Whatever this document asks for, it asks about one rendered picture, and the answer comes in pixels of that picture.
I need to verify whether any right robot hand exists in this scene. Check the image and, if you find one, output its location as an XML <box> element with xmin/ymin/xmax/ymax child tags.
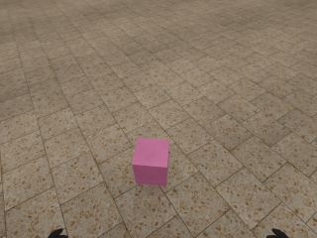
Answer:
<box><xmin>266</xmin><ymin>228</ymin><xmax>288</xmax><ymax>238</ymax></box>

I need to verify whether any carton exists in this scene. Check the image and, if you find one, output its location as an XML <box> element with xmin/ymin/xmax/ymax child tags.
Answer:
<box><xmin>132</xmin><ymin>138</ymin><xmax>169</xmax><ymax>186</ymax></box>

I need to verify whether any left robot hand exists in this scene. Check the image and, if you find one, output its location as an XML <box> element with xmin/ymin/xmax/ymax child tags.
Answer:
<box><xmin>48</xmin><ymin>228</ymin><xmax>68</xmax><ymax>238</ymax></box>

